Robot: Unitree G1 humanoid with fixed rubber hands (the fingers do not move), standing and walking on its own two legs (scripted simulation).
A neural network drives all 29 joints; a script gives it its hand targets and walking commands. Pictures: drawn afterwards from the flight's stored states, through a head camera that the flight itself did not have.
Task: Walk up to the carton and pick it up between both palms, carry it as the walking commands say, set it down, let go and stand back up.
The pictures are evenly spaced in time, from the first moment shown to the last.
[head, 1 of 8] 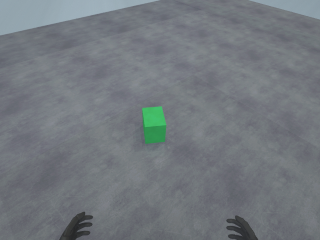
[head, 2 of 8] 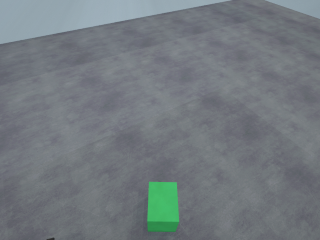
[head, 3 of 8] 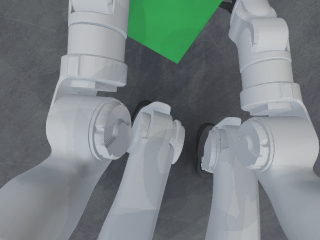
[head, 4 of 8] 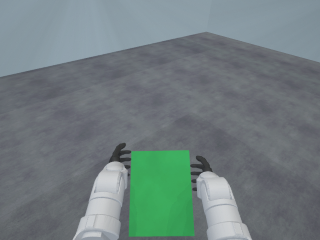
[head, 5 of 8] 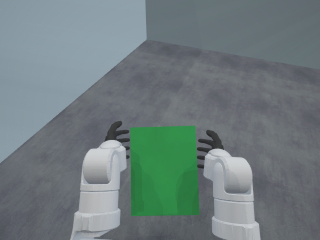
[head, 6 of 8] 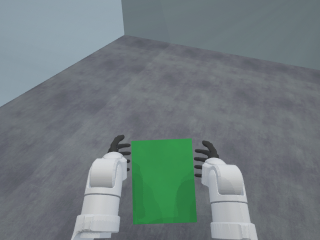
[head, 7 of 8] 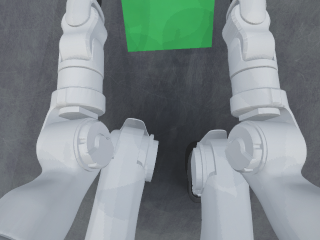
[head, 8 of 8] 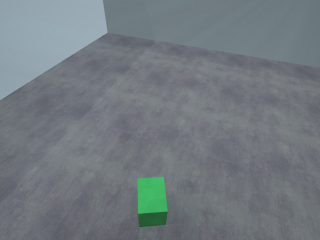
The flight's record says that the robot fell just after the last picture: no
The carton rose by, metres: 0.67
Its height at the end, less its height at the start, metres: +0.00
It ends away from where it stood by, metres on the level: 1.33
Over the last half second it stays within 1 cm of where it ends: yes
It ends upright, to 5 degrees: yes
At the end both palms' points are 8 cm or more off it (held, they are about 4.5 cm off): yes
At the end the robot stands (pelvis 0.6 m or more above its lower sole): yes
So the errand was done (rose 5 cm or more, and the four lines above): yes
